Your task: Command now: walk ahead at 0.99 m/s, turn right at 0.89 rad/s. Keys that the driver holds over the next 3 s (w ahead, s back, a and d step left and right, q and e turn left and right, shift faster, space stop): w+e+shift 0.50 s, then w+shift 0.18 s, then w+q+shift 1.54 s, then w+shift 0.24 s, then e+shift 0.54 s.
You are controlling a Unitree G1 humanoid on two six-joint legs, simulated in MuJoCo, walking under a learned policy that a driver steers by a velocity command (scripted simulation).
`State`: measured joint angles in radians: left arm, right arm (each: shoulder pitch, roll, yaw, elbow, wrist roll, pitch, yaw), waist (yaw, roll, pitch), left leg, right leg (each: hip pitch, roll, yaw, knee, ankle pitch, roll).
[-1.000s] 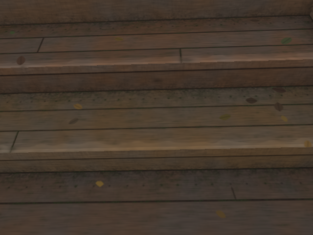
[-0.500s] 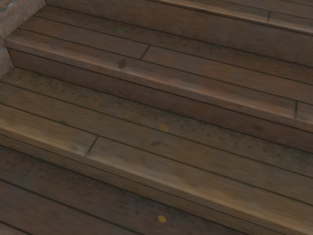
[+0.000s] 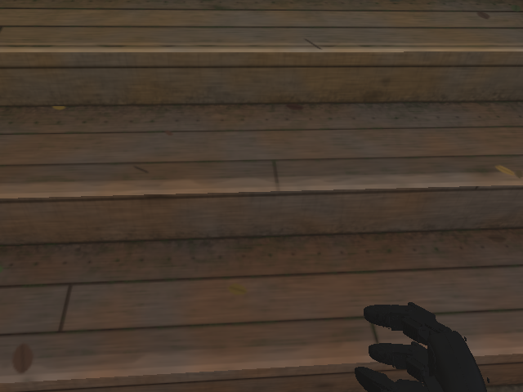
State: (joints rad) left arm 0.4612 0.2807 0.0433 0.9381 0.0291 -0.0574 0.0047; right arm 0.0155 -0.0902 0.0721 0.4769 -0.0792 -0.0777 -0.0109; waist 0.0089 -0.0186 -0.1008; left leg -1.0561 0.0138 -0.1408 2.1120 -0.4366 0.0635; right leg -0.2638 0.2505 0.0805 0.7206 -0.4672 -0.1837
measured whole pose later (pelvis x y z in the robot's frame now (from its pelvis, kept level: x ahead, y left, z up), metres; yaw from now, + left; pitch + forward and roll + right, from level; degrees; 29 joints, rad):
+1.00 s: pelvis +0.88 -0.15 +0.38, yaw -26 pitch +4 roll +2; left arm 0.53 0.22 0.03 0.95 -0.03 -0.13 0.01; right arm -0.03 -0.10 0.07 0.55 0.00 -0.04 0.00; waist 0.03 -0.01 -0.09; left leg -0.81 -0.06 0.15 1.18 -0.41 0.19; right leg 0.03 0.00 -0.11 0.52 0.06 -0.08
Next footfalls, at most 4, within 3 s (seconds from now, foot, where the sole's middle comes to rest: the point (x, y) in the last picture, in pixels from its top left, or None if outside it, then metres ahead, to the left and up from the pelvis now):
0.16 left None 0.34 0.19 -0.59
0.56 right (322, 293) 0.65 -0.11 -0.44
1.00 left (337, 134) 1.02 -0.16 -0.28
1.34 right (442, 25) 1.33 -0.46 -0.13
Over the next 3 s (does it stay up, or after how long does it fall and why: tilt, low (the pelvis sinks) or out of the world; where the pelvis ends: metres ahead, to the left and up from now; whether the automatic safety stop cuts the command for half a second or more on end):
stays up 2.40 0.05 1.14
